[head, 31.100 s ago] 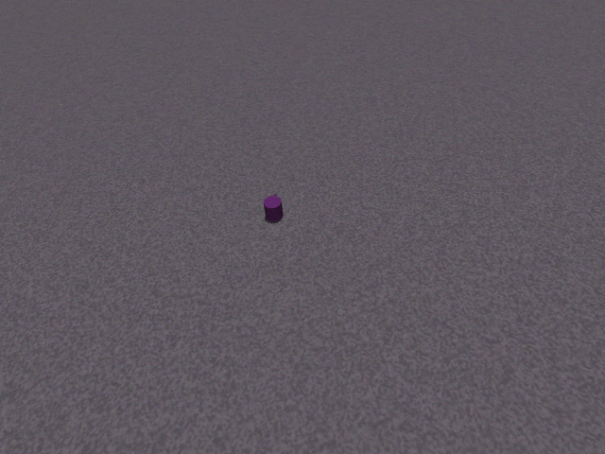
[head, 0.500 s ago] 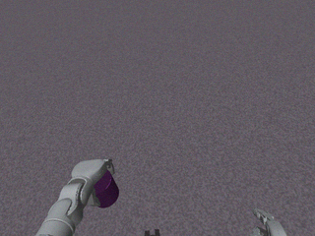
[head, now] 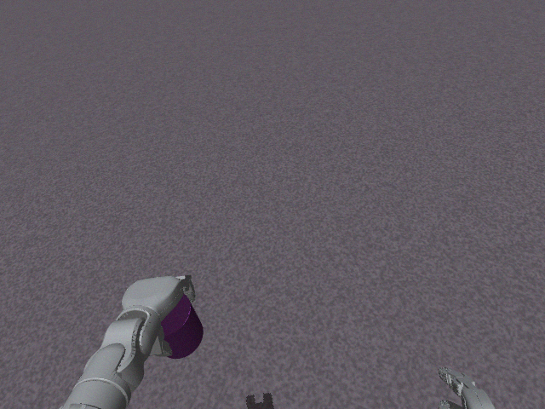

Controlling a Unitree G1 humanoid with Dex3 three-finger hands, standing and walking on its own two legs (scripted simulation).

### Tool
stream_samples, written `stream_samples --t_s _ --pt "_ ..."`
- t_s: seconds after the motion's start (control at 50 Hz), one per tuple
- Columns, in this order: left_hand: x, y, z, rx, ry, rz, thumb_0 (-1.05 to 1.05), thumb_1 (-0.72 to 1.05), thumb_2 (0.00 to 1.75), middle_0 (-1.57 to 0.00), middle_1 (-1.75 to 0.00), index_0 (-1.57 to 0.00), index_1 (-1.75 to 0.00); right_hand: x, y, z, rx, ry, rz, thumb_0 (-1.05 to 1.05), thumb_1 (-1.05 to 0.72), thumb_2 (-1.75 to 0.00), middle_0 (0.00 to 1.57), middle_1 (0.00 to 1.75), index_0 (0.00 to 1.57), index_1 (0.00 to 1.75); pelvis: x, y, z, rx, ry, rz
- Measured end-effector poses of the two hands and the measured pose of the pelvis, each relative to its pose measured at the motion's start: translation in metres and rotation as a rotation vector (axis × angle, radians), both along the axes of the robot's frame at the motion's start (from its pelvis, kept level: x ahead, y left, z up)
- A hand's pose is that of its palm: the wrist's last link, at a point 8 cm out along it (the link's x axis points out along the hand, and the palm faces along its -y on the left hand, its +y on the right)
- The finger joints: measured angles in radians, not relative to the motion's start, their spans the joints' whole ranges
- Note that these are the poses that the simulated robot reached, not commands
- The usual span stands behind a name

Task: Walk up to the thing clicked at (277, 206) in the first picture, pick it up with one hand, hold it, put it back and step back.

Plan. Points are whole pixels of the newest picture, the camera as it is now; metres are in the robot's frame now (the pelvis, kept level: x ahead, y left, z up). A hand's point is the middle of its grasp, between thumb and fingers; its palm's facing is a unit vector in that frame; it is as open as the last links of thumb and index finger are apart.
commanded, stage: crouch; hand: left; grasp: from above
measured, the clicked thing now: (165, 324) +0.30 +0.23 -0.09
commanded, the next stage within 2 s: lower in 1.82 s
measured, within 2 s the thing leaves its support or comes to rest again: neither
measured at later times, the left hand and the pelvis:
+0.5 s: hand (188, 340) +0.32 +0.24 -0.24, palm faces -0.45 +0.05 -0.89, open 11.0 cm; pelvis -0.03 +0.00 -0.11, yaw +1 degrees
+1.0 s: hand (209, 358) +0.35 +0.24 -0.47, palm faces -0.49 -0.02 -0.87, open 10.9 cm; pelvis -0.06 +0.01 -0.29, yaw +0 degrees
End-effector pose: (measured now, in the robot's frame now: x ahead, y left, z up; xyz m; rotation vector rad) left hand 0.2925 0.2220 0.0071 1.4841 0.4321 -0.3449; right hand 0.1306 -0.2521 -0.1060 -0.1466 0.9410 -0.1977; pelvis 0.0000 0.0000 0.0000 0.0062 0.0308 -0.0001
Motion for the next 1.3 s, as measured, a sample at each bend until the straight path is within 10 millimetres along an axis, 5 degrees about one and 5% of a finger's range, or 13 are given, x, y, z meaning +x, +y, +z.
stream_samples --t_s 0.14,0.3,0.5,0.72,1.02,1.3 --pt "-0.005 0.0 -0.03 0.003 0.021 -0.013 -0.01 -0.16 0.78 -0.54 -0.9 -0.49 -0.87 -0.007 -0.004 -0.004 -0.019 0.043 0.005 0.0 -0.9 -0.9 0.2 0.3 0.2 0.29 -0.002 -0.001 -0.004 -0.001 0.033 0.009" --pt "-0.001 0.005 -0.09 0.046 0.03 -0.041 -0.01 -0.18 0.83 -0.52 -0.93 -0.47 -0.89 -0.034 -0.018 -0.032 -0.07 0.154 0.012 0.0 -0.9 -0.89 0.21 0.3 0.2 0.29 -0.012 -0.001 -0.031 -0.014 0.158 0.022" --pt "0.036 0.011 -0.188 0.092 -0.03 -0.059 -0.01 -0.15 0.8 -0.5 -0.94 -0.46 -0.9 -0.096 -0.032 -0.111 -0.149 0.32 -0.024 0.0 -0.9 -0.89 0.2 0.3 0.2 0.29 -0.032 0.005 -0.112 -0.036 0.378 0.023" --pt "0.067 0.014 -0.293 0.09 -0.027 -0.008 0.0 -0.13 0.74 -0.52 -0.91 -0.48 -0.88 -0.153 -0.012 -0.209 -0.125 0.442 -0.07 0.0 -0.9 -0.89 0.21 0.3 0.2 0.29 -0.052 0.012 -0.203 -0.052 0.534 0.016" --pt "0.072 0.023 -0.421 0.035 0.006 -0.029 -0.01 -0.15 0.73 -0.55 -0.89 -0.51 -0.86 -0.145 -0.01 -0.302 -0.118 0.462 0.062 0.0 -0.9 -0.89 0.21 0.3 0.2 0.29 -0.063 0.008 -0.298 -0.081 0.629 0.031" --pt "0.102 0.027 -0.468 0.056 -0.032 0.021 -0.01 -0.18 0.77 -0.57 -0.88 -0.53 -0.86 -0.151 -0.028 -0.34 -0.145 0.483 0.094 0.0 -0.91 -0.9 0.21 0.3 0.2 0.29 -0.068 0.003 -0.347 -0.091 0.634 0.017"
